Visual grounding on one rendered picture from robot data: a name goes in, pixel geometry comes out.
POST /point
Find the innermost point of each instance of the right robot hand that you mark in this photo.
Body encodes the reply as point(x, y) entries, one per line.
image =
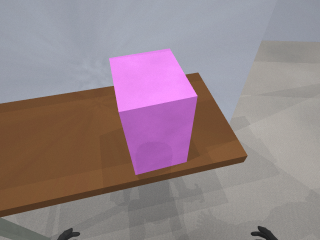
point(264, 233)

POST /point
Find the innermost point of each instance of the table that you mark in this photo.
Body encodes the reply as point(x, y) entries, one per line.
point(71, 146)

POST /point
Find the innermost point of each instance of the left robot hand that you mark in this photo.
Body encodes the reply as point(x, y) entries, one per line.
point(67, 234)

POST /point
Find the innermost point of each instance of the carton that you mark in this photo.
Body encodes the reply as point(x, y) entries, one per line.
point(156, 104)

